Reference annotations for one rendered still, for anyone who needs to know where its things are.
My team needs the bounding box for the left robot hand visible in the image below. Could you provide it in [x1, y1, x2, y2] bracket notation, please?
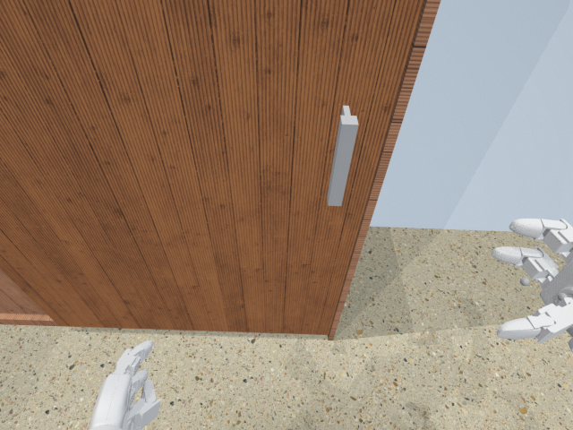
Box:
[89, 340, 160, 430]

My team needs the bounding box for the handle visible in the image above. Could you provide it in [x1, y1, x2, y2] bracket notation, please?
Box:
[327, 106, 359, 206]

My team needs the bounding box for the wardrobe door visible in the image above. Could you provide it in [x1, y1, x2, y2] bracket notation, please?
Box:
[0, 0, 424, 335]
[0, 269, 46, 314]

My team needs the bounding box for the right robot hand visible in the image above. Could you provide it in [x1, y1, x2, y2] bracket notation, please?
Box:
[492, 219, 573, 343]

